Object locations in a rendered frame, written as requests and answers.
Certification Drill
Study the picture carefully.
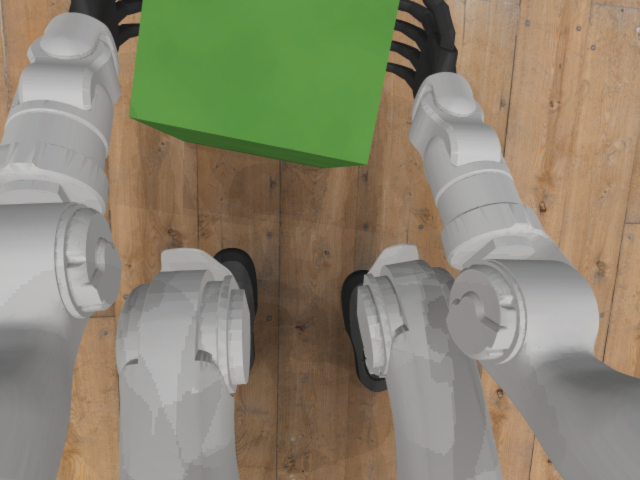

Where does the left robot hand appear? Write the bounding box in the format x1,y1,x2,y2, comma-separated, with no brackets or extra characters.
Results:
69,0,143,52

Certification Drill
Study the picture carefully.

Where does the robot right forearm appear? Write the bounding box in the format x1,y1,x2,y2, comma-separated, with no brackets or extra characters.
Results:
408,72,599,312

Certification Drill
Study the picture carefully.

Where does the left robot thigh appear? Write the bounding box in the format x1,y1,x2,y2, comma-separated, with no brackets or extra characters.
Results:
119,270,250,480

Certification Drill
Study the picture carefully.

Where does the right robot shin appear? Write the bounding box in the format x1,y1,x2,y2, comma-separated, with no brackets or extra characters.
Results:
364,243,455,378

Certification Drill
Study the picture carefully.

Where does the robot left forearm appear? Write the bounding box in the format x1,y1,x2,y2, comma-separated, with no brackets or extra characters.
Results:
0,12,121,216

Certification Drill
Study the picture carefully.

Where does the right robot hand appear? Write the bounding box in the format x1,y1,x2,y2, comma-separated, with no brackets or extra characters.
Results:
386,0,458,99

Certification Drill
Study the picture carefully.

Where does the robot left upper arm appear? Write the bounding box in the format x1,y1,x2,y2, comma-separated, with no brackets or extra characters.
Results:
0,202,122,480

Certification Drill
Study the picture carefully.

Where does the robot right upper arm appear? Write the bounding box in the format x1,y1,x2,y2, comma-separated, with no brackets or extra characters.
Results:
446,259,640,480

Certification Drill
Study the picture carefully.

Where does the carton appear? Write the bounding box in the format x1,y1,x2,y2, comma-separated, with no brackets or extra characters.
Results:
129,0,400,168

